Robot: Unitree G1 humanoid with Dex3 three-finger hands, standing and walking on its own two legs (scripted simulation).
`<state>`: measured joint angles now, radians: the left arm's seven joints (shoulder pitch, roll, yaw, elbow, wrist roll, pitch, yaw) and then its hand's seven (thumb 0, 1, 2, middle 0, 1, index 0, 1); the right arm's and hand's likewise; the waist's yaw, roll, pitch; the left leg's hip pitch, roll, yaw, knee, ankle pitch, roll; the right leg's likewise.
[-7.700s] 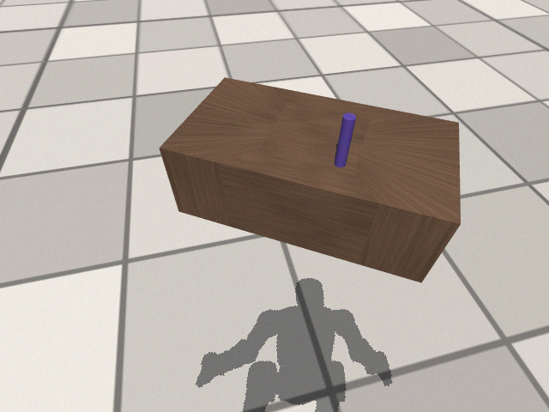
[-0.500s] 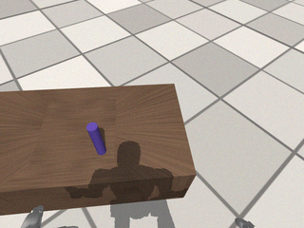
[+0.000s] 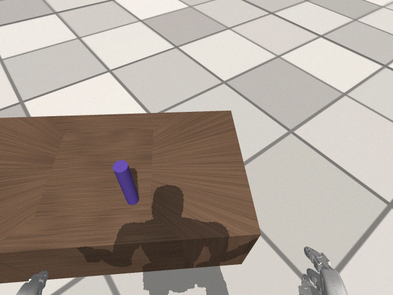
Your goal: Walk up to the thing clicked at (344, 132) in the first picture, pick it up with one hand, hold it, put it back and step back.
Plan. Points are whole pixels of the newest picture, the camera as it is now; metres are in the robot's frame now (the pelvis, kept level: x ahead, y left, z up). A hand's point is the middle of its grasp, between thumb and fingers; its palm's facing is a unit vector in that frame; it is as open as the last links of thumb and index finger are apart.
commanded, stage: go down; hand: left
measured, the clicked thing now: (127, 184) +0.50 +0.22 -0.24
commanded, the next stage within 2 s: none
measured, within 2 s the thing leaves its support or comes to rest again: neither
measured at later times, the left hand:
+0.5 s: hand out of the picture +0.13 +0.28 -0.09, palm faces +0.12 -0.93 -0.34, open 17.6 cm
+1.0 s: hand out of the picture +0.12 +0.28 -0.09, palm faces +0.14 -0.93 -0.33, open 17.6 cm
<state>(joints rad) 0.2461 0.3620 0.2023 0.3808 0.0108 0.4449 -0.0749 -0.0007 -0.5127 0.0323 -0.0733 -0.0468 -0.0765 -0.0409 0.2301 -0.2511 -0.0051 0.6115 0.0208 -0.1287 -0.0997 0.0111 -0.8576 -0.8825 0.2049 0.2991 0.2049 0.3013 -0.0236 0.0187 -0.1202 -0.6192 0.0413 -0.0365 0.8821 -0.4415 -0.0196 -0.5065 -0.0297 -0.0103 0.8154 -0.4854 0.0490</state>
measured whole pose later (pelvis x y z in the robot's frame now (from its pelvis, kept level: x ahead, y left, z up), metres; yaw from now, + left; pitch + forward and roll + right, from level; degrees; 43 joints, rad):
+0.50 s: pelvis -0.02 +0.00 -0.02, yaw +0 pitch +12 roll -3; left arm 0.38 0.38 0.24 0.10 -0.03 0.56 -0.09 0.00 -0.59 0.04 -0.07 -0.05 -0.07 -0.05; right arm 0.28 -0.23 0.01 0.55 0.02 -0.18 -0.16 0.01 -0.86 -0.89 0.21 0.30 0.21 0.30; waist -0.03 0.04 -0.16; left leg -0.78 0.05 -0.07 1.05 -0.49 -0.02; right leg -0.65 -0.02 -0.03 0.98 -0.54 0.05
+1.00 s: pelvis -0.03 +0.00 -0.03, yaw +0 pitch +12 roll -3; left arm 0.40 0.39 0.25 0.07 -0.04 0.56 -0.08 0.00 -0.59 0.07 -0.07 -0.06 -0.06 -0.06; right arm 0.28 -0.23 0.02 0.56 0.02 -0.23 -0.19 0.01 -0.86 -0.89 0.21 0.30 0.21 0.30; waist -0.02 0.04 -0.16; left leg -0.79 0.05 -0.07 1.06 -0.48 -0.02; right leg -0.65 -0.02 -0.03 0.98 -0.53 0.05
